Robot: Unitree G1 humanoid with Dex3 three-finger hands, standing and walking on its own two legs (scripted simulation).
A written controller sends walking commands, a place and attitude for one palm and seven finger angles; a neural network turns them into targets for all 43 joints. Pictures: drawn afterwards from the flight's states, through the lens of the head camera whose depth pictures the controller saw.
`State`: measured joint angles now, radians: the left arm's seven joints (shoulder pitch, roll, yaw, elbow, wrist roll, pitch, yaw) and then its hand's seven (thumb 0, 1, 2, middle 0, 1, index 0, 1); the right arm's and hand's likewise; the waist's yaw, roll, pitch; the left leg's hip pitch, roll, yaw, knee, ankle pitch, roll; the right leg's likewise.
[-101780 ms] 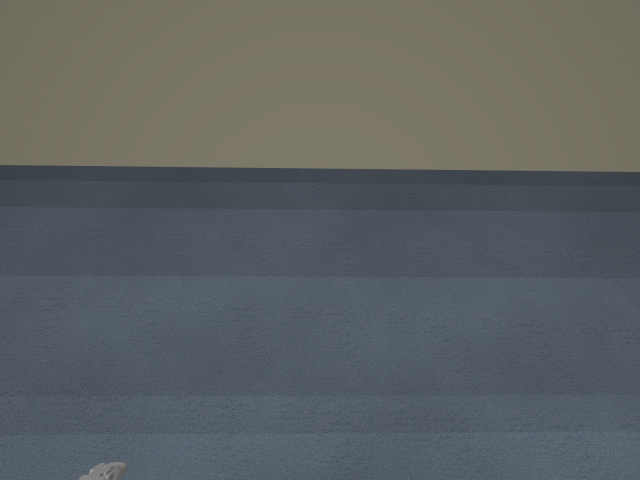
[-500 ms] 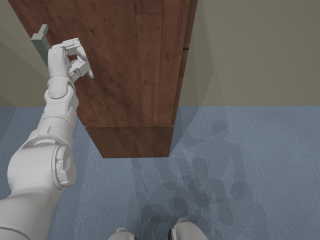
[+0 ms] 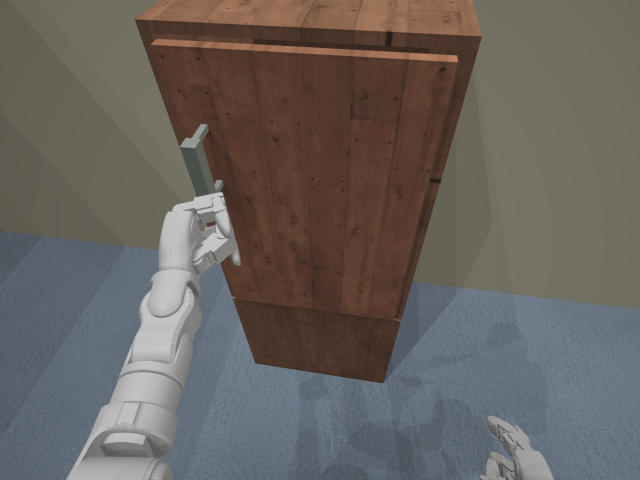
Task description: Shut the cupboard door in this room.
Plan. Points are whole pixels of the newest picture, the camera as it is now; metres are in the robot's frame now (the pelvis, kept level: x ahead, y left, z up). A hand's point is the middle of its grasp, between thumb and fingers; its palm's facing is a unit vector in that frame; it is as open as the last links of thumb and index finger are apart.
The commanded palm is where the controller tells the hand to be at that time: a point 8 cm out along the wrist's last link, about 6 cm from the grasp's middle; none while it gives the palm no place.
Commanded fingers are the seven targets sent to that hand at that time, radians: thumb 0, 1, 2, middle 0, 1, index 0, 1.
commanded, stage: draw the hand back to the body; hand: left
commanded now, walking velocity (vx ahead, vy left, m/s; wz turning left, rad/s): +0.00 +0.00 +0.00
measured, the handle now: (206, 168) +0.52 +0.20 +0.10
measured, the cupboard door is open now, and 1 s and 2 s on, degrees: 0 0 0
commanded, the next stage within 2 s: step back with the hand held close in 1.66 s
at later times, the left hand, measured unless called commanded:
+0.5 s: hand (179, 269) +0.31 +0.17 +0.13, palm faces +0.09 -1.00 -0.03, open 3.1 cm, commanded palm +0.28 +0.22 +0.14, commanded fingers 0.00 0.90 0.90 -1.25 -1.44 -1.25 -1.44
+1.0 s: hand (78, 326) +0.23 +0.24 +0.16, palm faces +0.37 -0.88 -0.31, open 4.0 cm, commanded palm +0.18 +0.28 +0.18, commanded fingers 0.00 0.90 0.90 -0.56 -0.69 -0.56 -0.69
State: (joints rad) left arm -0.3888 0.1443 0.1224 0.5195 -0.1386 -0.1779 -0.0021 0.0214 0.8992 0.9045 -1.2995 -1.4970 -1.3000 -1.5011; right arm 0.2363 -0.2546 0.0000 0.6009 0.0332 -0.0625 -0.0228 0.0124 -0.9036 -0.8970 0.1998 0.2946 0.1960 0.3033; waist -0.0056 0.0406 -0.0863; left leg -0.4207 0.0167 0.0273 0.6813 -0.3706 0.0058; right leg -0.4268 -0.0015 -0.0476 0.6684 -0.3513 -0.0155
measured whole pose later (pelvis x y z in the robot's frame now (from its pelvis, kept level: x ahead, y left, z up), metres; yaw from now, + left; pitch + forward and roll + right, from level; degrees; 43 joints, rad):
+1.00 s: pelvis -0.01 +0.00 +0.02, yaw +0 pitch -4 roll +0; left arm 0.23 0.29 0.21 -0.16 -0.05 -0.06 0.09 0.02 0.89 0.90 -0.82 -0.97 -0.82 -0.98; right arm 0.18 -0.22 0.05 0.63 0.01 -0.07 -0.08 0.02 -0.90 -0.90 0.20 0.30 0.20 0.30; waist 0.06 0.07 0.01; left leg -0.09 0.00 0.03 0.40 -0.24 0.01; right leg -0.10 -0.01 -0.05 0.40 -0.23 -0.01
